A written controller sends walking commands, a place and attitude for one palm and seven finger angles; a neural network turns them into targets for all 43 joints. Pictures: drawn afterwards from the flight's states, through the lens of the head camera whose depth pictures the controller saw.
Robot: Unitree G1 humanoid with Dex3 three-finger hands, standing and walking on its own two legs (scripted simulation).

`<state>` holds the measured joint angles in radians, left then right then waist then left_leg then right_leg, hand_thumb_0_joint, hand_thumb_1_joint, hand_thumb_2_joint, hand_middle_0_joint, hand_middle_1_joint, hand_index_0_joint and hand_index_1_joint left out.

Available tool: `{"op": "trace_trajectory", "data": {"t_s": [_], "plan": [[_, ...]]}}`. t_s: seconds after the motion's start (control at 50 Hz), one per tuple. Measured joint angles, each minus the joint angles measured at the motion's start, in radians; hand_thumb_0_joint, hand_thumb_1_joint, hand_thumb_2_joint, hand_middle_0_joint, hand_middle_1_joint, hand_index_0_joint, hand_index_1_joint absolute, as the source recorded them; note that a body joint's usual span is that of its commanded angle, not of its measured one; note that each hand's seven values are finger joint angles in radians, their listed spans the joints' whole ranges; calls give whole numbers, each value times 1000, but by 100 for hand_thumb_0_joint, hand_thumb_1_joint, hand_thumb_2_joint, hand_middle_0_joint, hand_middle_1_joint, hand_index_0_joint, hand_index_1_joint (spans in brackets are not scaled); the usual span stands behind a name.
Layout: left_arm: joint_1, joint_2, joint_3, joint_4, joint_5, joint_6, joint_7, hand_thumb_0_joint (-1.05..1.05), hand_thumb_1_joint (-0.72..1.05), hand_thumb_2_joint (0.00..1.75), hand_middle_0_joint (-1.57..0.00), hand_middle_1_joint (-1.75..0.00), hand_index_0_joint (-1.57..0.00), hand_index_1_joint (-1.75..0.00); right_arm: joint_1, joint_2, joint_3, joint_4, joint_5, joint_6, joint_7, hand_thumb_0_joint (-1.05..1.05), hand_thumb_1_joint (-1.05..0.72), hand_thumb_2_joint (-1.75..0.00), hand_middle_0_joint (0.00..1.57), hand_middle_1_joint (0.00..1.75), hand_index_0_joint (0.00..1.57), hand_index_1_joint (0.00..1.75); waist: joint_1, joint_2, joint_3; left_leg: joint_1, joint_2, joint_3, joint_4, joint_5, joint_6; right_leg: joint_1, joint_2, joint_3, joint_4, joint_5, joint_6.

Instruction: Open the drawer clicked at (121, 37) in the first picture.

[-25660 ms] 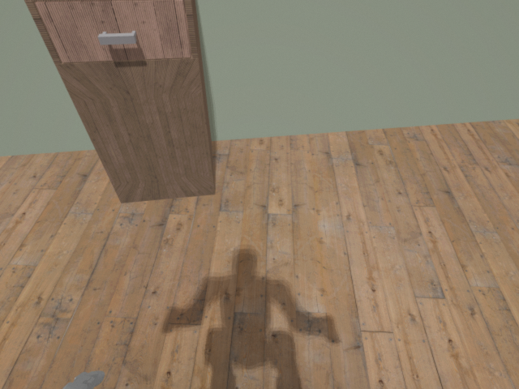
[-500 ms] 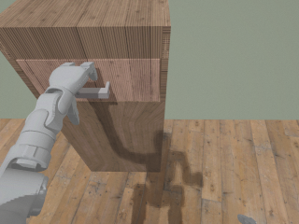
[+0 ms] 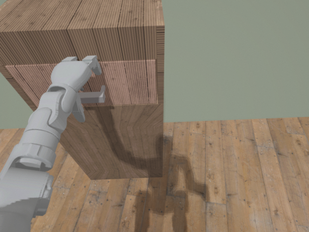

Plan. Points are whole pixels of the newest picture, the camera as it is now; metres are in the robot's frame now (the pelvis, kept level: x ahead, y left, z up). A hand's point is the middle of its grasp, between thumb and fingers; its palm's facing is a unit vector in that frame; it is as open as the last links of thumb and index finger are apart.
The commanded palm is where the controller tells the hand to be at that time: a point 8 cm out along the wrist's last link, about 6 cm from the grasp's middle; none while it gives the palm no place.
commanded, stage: re-aim the fingers above the handle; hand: left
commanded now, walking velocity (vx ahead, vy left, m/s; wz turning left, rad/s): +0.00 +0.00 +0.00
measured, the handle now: (87, 93) +0.51 +0.21 +0.06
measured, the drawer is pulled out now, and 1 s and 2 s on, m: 0.00 0.00 0.00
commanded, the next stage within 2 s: lower the fingers behind the handle in 1.50 s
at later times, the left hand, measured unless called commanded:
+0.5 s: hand (85, 90) +0.46 +0.19 +0.12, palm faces +0.01 -0.07 -1.00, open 13.8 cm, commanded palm +0.44 +0.24 +0.18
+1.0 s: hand (64, 98) +0.44 +0.24 +0.11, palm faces -0.13 +0.01 -0.99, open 13.7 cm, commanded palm +0.44 +0.24 +0.18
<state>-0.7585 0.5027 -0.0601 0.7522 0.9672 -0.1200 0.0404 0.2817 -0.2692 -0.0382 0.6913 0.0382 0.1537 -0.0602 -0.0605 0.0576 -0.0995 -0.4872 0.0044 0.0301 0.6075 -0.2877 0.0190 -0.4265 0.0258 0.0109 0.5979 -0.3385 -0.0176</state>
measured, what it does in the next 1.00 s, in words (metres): stands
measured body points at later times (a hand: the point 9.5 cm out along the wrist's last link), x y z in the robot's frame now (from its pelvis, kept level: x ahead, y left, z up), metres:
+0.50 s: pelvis -0.01 +0.01 +0.00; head +0.04 +0.00 +0.45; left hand +0.45 +0.19 +0.18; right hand +0.08 -0.27 -0.12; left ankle +0.00 +0.11 -0.73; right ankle -0.03 -0.11 -0.73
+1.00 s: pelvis -0.01 -0.01 +0.00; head +0.04 -0.02 +0.45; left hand +0.45 +0.24 +0.17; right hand +0.04 -0.29 -0.13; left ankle +0.00 +0.11 -0.73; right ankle -0.03 -0.11 -0.73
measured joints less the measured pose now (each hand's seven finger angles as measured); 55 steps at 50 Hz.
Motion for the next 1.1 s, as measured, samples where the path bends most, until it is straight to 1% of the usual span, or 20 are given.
{"op": "trace_trajectory", "data": {"t_s": [0.04, 0.08, 0.14, 0.2, 0.26, 0.32, 0.36, 0.42, 0.44, 0.48, 0.52, 0.54, 0.62, 0.68, 0.78, 0.84, 0.9, 0.96, 1.04, 1.1], "plan": [[-6, 2, 9, 17, 6, -2, 26, 0, -48, 30, -36, -122, -32, -120, -3, 0, 2, 1, 1, -2, 2, 1, -91, -90, 20, 30, 20, 30, 1, 1, -1, -5, 2, 7, -1, 2, 0, -10, 1, 7, 4, 2, 1], [-9, 5, 20, 42, 28, 29, 51, 0, -48, 30, -37, -123, -32, -120, -7, 0, 5, 3, 1, -2, 5, 1, -91, -90, 20, 30, 20, 30, 2, 3, -3, -9, 4, 13, -4, 5, 0, -17, 3, 13, 3, 6, 1], [-3, 22, 34, 73, 44, 71, 67, 0, -48, 30, -37, -123, -33, -121, -9, 3, 9, 1, 4, -3, 5, 1, -91, -90, 20, 30, 20, 30, 4, 7, -3, -6, 7, 19, -13, 11, 0, -18, 6, 19, -3, 13, 1], [11, 49, 46, 94, 39, 108, 48, 0, -48, 30, -35, -122, -33, -121, -1, 6, 11, -3, 8, -5, 1, 1, -91, -90, 20, 30, 20, 30, 6, 8, -5, 5, 7, 16, -25, 17, 0, -6, 6, 17, -16, 19, 1], [16, 69, 15, 92, 19, 124, 4, 0, -48, 30, -34, -121, -33, -121, 13, 6, 7, -5, 14, -11, -4, 1, -91, -90, 20, 30, 20, 30, 12, 4, -1, 15, 4, 2, -30, 20, 0, 14, 4, 2, -29, 20, 0], [8, 70, -43, 64, 3, 102, -44, 0, -48, 30, -33, -121, -32, -120, 20, 2, 0, 0, 14, -19, -12, 1, -91, -90, 20, 30, 20, 30, 20, -6, 8, 20, -2, -16, -26, 21, 0, 31, -1, -16, -36, 19, 0], [-5, 56, -88, 33, -9, 74, -66, 0, -48, 30, -33, -120, -32, -120, 21, -2, -7, 3, 12, -28, -16, 1, -91, -90, 20, 30, 20, 30, 25, -11, 15, 16, -7, -28, -19, 20, 2, 34, -5, -28, -34, 17, 1], [-26, 18, -123, -6, -20, 17, -67, 0, -49, 30, -33, -120, -32, -120, 10, -10, -14, 6, 6, -41, -16, 1, -91, -90, 20, 30, 20, 30, 25, -15, 22, 4, -13, -34, -5, 17, 4, 26, -11, -34, -24, 12, 4], [-35, 5, -124, -11, -20, 2, -57, 0, -49, 30, -33, -120, -32, -120, 3, -12, -14, 6, 4, -45, -14, 1, -91, -90, 20, 30, 20, 30, 21, -16, 22, -2, -15, -33, -1, 15, 5, 20, -12, -33, -18, 11, 5], [-48, -14, -96, -10, -11, -26, -25, 0, -49, 30, -33, -120, -32, -120, -14, -13, -9, 4, 1, -47, -9, 1, -91, -90, 20, 30, 20, 30, 11, -16, 21, -14, -15, -24, 5, 13, 7, 2, -13, -25, -7, 9, 7], [-66, -18, -57, 14, 6, -26, 19, 0, -49, 30, -34, -121, -32, -120, -28, -10, -1, -3, -2, -46, -5, 0, -91, -90, 20, 30, 20, 30, 0, -14, 16, -28, -12, -11, 10, 11, 9, -19, -12, -12, 4, 8, 8], [-71, -21, -46, 24, 9, -25, 36, 0, -48, 30, -38, -123, -32, -120, -29, -8, 1, -5, -3, -45, -4, 0, -91, -90, 20, 30, 20, 30, 1, -11, 13, -33, -11, -6, 11, 10, 9, -28, -11, -7, 8, 8, 9], [-77, -41, -42, 60, 41, 20, 106, 0, -48, 30, -46, -128, -33, -121, -35, 4, 19, 3, -1, -28, 6, 0, -91, -90, 20, 30, 20, 30, 10, 4, 3, -40, -7, 11, 6, 14, 9, -46, -8, 11, 13, 13, 11], [-89, -49, -43, 91, 54, 73, 121, 0, -48, 30, -44, -126, -36, -125, -40, 19, 33, 10, 6, -14, 4, 0, -91, -90, 20, 30, 20, 30, 8, 10, 1, -30, -4, 19, -6, 21, 8, -42, -5, 19, 9, 19, 11], [-98, -26, -23, 162, 56, 148, 86, 0, -48, 30, -40, -125, -38, -127, -35, 33, 54, 5, 19, -4, -16, 1, -91, -90, 20, 30, 20, 30, -9, 15, 1, 5, 3, 29, -35, 34, 3, -17, 2, 29, -9, 30, 6], [-103, 12, -6, 206, 54, 163, 44, 0, -49, 30, -37, -123, -37, -126, -21, 29, 57, -7, 22, -10, -28, 1, -91, -90, 20, 30, 20, 30, -20, 12, 5, 16, 6, 25, -45, 39, -1, -7, 5, 26, -16, 33, 2], [-97, 58, 6, 230, 52, 149, -6, 0, -48, 30, -35, -122, -36, -124, 2, 15, 47, -18, 22, -21, -35, 1, -91, -90, 20, 30, 20, 30, -23, 5, 10, 15, 9, 16, -46, 41, -5, -3, 8, 17, -21, 34, -3], [-77, 90, -14, 201, 38, 103, -51, 0, -48, 30, -34, -121, -34, -122, 33, -3, 24, -18, 17, -34, -38, 1, -91, -90, 20, 30, 20, 30, -15, -3, 17, 5, 9, 1, -37, 38, -7, -3, 9, 2, -23, 31, -7], [-46, 86, -48, 102, 10, 11, -79, 0, -48, 30, -33, -120, -33, -121, 63, -27, -10, 0, 8, -46, -39, 1, -91, -90, 20, 30, 20, 30, 3, -15, 25, -13, 6, -19, -15, 27, -8, -5, 7, -19, -18, 22, -9], [-32, 60, -55, 36, -5, -45, -57, 0, -48, 30, -33, -120, -33, -120, 65, -39, -27, 15, 3, -52, -31, 1, -91, -90, 20, 30, 20, 30, 7, -19, 26, -28, 3, -27, 5, 15, -7, -14, 5, -27, -8, 13, -7]]}}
